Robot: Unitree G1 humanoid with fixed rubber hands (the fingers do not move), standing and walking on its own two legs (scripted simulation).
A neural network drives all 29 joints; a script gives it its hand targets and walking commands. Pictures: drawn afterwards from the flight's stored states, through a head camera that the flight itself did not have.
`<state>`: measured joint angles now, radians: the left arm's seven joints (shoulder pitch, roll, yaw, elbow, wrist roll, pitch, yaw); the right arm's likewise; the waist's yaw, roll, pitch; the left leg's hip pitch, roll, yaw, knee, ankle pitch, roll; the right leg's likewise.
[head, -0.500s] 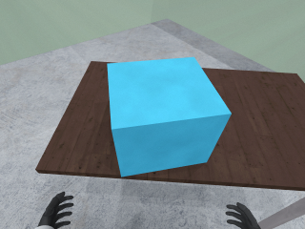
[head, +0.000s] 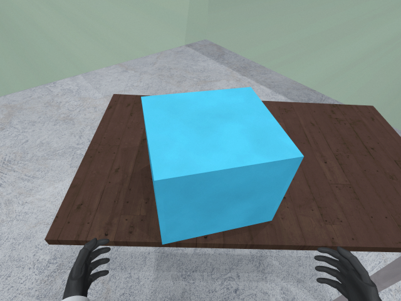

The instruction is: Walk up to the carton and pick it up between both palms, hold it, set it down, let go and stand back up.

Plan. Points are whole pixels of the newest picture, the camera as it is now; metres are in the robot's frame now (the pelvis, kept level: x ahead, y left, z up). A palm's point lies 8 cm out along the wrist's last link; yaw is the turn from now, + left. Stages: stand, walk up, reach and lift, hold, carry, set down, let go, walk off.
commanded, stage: reach and lift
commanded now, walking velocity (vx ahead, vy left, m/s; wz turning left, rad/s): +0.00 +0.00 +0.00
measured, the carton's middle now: (209, 161) +0.43 -0.02 +0.05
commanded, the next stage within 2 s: none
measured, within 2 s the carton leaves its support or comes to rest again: neither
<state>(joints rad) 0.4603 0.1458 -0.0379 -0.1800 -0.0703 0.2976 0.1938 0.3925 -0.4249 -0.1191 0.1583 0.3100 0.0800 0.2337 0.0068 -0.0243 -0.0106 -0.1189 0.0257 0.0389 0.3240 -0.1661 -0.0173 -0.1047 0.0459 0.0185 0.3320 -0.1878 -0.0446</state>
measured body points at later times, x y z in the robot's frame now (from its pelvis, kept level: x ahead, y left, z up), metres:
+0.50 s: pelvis +0.01 -0.03 +0.00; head +0.01 -0.01 +0.45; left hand +0.20 +0.19 +0.04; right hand +0.22 -0.28 +0.05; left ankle +0.01 +0.13 -0.75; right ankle +0.00 -0.09 -0.75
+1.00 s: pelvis +0.00 -0.02 +0.00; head +0.03 -0.01 +0.45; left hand +0.27 +0.20 +0.09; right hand +0.28 -0.28 +0.08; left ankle +0.01 +0.13 -0.75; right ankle +0.00 -0.09 -0.75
